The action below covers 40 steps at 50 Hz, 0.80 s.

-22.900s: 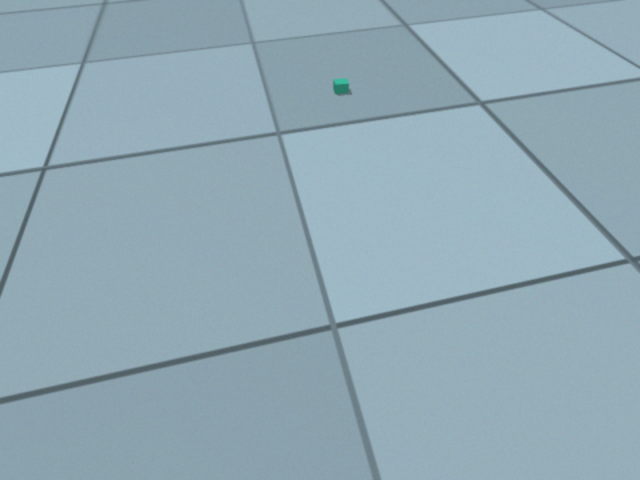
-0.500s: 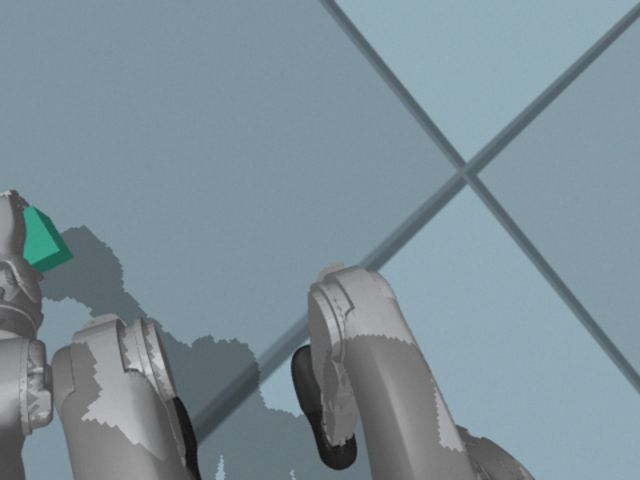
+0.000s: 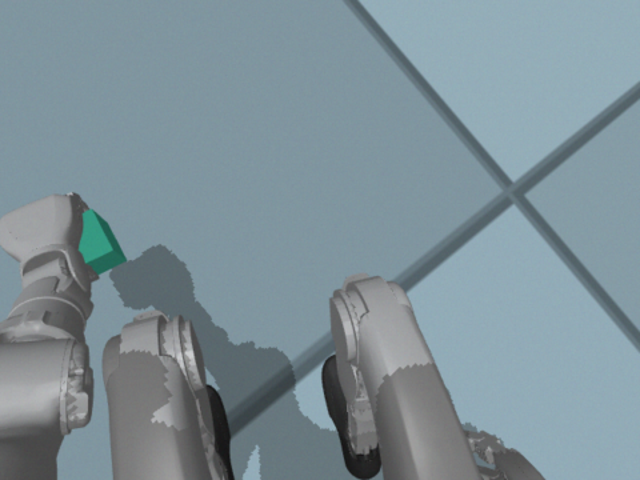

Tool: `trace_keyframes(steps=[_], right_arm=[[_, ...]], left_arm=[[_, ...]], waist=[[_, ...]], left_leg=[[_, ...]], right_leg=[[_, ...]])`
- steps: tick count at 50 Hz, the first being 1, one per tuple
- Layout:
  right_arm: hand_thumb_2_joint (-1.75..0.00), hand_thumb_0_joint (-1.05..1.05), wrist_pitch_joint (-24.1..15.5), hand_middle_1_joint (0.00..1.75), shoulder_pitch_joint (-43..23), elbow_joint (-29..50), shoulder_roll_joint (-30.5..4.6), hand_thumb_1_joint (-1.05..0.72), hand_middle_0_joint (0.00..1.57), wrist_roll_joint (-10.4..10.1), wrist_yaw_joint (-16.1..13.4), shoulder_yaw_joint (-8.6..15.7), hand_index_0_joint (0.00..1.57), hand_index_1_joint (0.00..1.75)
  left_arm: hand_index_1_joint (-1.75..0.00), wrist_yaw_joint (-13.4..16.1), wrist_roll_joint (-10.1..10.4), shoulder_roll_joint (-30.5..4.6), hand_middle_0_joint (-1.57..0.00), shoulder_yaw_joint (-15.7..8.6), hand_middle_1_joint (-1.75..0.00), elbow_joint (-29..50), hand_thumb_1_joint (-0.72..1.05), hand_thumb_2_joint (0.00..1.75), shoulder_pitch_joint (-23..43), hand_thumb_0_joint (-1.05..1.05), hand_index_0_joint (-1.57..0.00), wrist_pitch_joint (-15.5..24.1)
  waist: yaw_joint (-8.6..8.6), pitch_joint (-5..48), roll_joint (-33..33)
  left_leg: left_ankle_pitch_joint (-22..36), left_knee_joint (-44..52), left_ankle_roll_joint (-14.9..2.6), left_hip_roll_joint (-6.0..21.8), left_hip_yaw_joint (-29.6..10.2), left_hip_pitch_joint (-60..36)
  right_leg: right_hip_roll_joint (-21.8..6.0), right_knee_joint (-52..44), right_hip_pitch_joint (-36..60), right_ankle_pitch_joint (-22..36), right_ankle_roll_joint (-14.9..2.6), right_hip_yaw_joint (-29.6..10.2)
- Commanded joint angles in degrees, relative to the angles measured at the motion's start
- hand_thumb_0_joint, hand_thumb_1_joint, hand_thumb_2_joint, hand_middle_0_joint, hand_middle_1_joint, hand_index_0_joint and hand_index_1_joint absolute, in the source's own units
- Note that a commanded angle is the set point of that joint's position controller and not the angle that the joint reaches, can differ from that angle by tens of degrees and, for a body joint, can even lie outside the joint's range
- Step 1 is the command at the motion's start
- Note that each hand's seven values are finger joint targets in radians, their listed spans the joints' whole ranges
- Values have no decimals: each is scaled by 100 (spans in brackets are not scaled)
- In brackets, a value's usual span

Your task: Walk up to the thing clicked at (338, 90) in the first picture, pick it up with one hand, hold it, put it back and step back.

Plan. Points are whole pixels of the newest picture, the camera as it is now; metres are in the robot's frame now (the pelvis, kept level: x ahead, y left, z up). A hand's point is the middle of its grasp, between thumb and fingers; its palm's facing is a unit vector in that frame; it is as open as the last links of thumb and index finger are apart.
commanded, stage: lift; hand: left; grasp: from above
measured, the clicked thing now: (80, 249) +0.44 +0.28 -0.20
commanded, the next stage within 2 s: hold in 1.72 s
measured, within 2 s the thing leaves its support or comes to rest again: neither
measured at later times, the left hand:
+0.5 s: hand (14, 263) +0.39 +0.29 -0.06, palm faces -0.39 -0.18 -0.90, open 9.6 cm
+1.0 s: hand out of the picture +0.34 +0.28 +0.15, palm faces -0.38 -0.23 -0.90, open 9.6 cm
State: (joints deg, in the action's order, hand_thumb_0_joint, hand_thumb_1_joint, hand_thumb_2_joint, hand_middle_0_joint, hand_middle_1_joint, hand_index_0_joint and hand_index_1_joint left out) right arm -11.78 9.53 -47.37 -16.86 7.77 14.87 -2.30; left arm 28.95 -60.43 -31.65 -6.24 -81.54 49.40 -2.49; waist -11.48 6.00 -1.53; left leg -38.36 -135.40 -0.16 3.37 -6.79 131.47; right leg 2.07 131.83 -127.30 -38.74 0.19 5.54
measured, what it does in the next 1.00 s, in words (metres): rises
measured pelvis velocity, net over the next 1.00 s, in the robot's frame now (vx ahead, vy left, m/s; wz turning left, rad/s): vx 0.02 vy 0.01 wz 0.10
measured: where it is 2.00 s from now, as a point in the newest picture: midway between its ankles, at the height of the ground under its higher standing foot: (287, 455)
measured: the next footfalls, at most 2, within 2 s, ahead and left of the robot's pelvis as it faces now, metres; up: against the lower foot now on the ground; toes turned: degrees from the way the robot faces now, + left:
none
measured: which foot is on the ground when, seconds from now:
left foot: down 0.00-1.00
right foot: down 0.00-1.00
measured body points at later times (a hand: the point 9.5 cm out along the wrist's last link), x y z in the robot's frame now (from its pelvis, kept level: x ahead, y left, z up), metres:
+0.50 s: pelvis +0.00 +0.00 +0.08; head +0.18 +0.04 +0.49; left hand +0.40 +0.30 +0.00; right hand +0.10 -0.27 -0.05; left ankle +0.08 +0.13 -0.31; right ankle +0.10 -0.11 -0.31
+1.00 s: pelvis +0.02 +0.01 +0.26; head +0.13 +0.03 +0.69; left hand +0.36 +0.29 +0.20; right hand +0.16 -0.25 +0.14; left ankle +0.08 +0.13 -0.31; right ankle +0.10 -0.11 -0.31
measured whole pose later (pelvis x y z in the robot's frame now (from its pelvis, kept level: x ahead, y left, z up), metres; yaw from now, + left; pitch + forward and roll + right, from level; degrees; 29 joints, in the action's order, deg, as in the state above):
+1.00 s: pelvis +0.02 +0.01 +0.26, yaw +6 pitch +24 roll -4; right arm -2.4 9.9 -42.5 -13.5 -2.0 -3.5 0.3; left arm 12.0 -50.4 -22.3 8.7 -44.0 21.0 -16.3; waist -5.3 11.1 -2.7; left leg -32.7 -87.2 -0.1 2.7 -2.3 78.8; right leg 1.0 84.7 -75.5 -33.3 0.2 2.6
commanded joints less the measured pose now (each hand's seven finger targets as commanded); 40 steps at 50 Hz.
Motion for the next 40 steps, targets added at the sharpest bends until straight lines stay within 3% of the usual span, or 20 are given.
trace_keyframes(steps=[1, 4, 5, 9, 12, 13, 16, 20, 21, 22, 26, 28, 30, 31, 33, 34, 36, 38, 39, 40], right_arm=[[-91, 0, -1, 30, 1122, 77, -1286, -93, 20, -58, -168, 444, 20, 30], [-91, 0, 15, 30, 1114, 111, -1315, -91, 20, -115, -214, 502, 20, 30], [-91, 0, 27, 30, 1104, 116, -1328, -91, 20, -134, -226, 529, 20, 30], [-91, 0, 158, 30, 1076, 264, -1279, -91, 20, -259, -329, 585, 20, 30], [-91, 0, 296, 30, 1100, 371, -1215, -91, 20, -330, -399, 634, 20, 30], [-91, 0, 338, 30, 1086, 401, -1234, -91, 20, -369, -435, 657, 20, 30], [-90, 0, 463, 30, 1045, 589, -1143, -91, 20, -426, -552, 705, 20, 30], [-90, 0, 558, 30, 931, 657, -1096, -90, 20, -495, -747, 750, 20, 30], [-90, 0, 587, 30, 912, 707, -1058, -91, 20, -518, -795, 763, 20, 30], [-90, 0, 621, 30, 874, 748, -1064, -91, 20, -551, -854, 787, 20, 30], [-90, 0, 704, 30, 697, 899, -1001, -90, 20, -621, -1052, 778, 20, 30], [-90, 0, 738, 30, 623, 941, -969, -90, 20, -669, -1182, 777, 20, 30], [-90, 0, 771, 30, 562, 1040, -910, -89, 20, -708, -1322, 779, 20, 30], [-90, 0, 784, 30, 508, 1021, -898, -90, 20, -730, -1389, 762, 20, 30], [-90, 0, 793, 30, 461, 1031, -835, -89, 20, -755, -1503, 750, 20, 30], [-90, 0, 799, 30, 414, 1017, -835, -89, 20, -780, -1568, 749, 20, 30], [-90, 0, 813, 30, 396, 1016, -792, -89, 20, -811, -1661, 724, 20, 30], [-90, 0, 823, 30, 344, 1019, -735, -89, 20, -845, -1740, 689, 20, 30], [-90, 0, 823, 30, 354, 999, -727, -89, 20, -873, -1778, 669, 20, 30], [-90, 0, 826, 30, 346, 999, -686, -90, 20, -886, -1806, 661, 20, 30]], left_arm=[[-46, 167, 61, -1536, -129, -44, -45, 937, 87, 56, 2177, 0, -128, -97], [-42, -49, 180, -1449, -133, -28, -38, 1028, 90, 62, 1993, 0, -130, -171], [-43, -131, 192, -1373, -133, 31, -40, 1063, 89, 64, 1994, 0, -130, -174], [-42, -453, 196, -1601, -133, 1, -37, 1673, 86, 67, 1856, 0, -128, -158], [-40, -632, 144, -1290, -134, 177, -35, 1890, 88, 66, 1485, 0, -130, -145], [-39, -659, 136, -1381, -133, 127, -34, 2128, 88, 65, 1548, 0, -129, -124], [-41, -719, 278, -1301, -130, 149, -37, 2712, 85, 65, 1248, 0, -126, -140], [-36, -824, 341, -1203, -127, 257, -32, 2958, 81, 59, 1047, 0, -123, -246], [-39, -873, 334, -1147, -125, 329, -35, 3075, 78, 61, 935, 0, -121, -259], [-40, -897, 352, -1340, -123, 219, -37, 3361, 78, 62, 973, 0, -119, -277], [-39, -1034, 442, -1104, -123, 385, -35, 3695, 78, 63, 399, 0, -120, -426], [-39, -1085, 487, -1013, -121, 419, -34, 3830, 74, 62, 116, 0, -117, -524], [-40, -1115, 569, -1054, -121, 454, -36, 4485, 76, 64, 222, 0, -117, -610], [-40, -1146, 604, -995, -121, 464, -36, 4382, 76, 63, 1, 0, -117, -699], [-39, -1232, 680, -732, -121, 709, -34, 4551, 73, 64, 0, 0, -116, -810], [-40, -1247, 671, -876, -119, 638, -35, 4767, 72, 63, 52, 0, -115, -859], [-38, -1277, 719, -816, -118, 635, -34, 4581, 71, 60, -450, 0, -115, -1001], [-38, -1308, 721, -656, -118, 798, -34, 4768, 70, 61, -502, 0, -113, -1098], [-39, -1313, 741, -735, -117, 761, -34, 4805, 70, 61, -461, 0, -113, -1149], [-37, -1348, 753, -516, -117, 932, -33, 4734, 70, 57, -681, 0, -113, -1197]], waist=[[-32, 3800, -1227], [124, 4036, -1389], [98, 4077, -1479], [270, 4378, -1485], [274, 4239, -1297], [298, 4264, -1288], [372, 4451, -1047], [312, 4139, -884], [325, 4111, -987], [408, 4330, -963], [465, 4100, -977], [482, 4001, -950], [484, 4179, -1056], [477, 4065, -951], [369, 3836, -886], [446, 3924, -984], [501, 3706, -841], [501, 3695, -838], [501, 3677, -818], [487, 3480, -767]], left_leg=[[836, 1450, -157, -190, 495, -2802], [804, 1696, -119, -193, 431, -3252], [772, 1770, -101, -200, 407, -3315], [823, 1941, -116, -227, 449, -3472], [856, 2111, -129, -228, 474, -3588], [865, 2207, -127, -233, 430, -3658], [888, 2316, -174, -250, 575, -3713], [568, 2678, -167, -245, 476, -3911], [585, 2819, -143, -247, 493, -4016], [593, 2888, -148, -254, 472, -4173], [387, 3431, -101, -254, 385, -4620], [349, 3742, -77, -249, 333, -4925], [412, 3969, -80, -260, 384, -5248], [357, 4128, -73, -262, 331, -5355], [375, 4353, -82, -251, 390, -5566], [420, 4490, -73, -258, 386, -5783], [487, 4762, -75, -277, 407, -5962], [699, 4961, -80, -286, 500, -6278], [731, 5113, -76, -280, 463, -6460], [823, 5226, -78, -285, 506, -6539]], right_leg=[[183, -1695, 2059, 1062, -256, 161], [124, -1682, 1993, 1035, -287, 234], [109, -1673, 1990, 1010, -301, 243], [100, -1853, 2315, 1021, -312, 168], [109, -2040, 2476, 1097, -314, 145], [91, -2071, 2474, 1110, -311, 149], [114, -2496, 2968, 1050, -278, -9], [103, -2829, 2938, 678, -272, -44], [119, -2909, 3078, 686, -286, -49], [127, -2984, 3199, 656, -289, -88], [115, -3349, 3385, 470, -278, -88], [96, -3525, 3526, 507, -267, -53], [97, -3848, 3897, 525, -256, -128], [93, -3943, 3997, 495, -245, -118], [86, -4235, 4175, 565, -220, -140], [81, -4341, 4361, 590, -223, -176], [62, -4608, 4669, 636, -201, -190], [71, -4892, 5022, 830, -198, -234], [62, -5006, 5165, 859, -194, -236], [67, -5148, 5297, 941, -192, -244]])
